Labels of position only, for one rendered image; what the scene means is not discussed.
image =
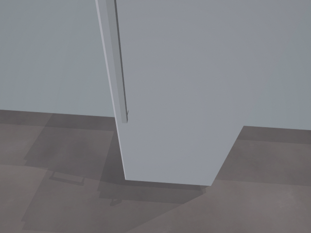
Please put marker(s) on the handle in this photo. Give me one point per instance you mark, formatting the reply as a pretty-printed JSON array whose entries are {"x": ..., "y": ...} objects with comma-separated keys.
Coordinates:
[{"x": 116, "y": 48}]

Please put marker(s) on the fridge door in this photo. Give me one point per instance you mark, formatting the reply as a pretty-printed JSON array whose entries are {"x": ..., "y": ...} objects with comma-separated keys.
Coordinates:
[{"x": 193, "y": 72}]

